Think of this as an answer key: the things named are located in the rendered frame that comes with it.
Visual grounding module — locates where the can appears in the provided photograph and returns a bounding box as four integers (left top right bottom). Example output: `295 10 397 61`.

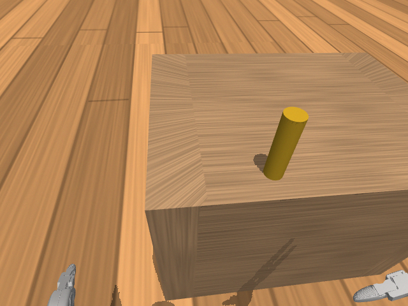
263 107 309 180

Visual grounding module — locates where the right robot hand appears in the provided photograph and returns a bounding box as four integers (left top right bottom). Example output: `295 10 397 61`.
353 270 408 302

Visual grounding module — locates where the left robot hand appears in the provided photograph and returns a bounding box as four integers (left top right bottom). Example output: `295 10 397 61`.
47 264 76 306

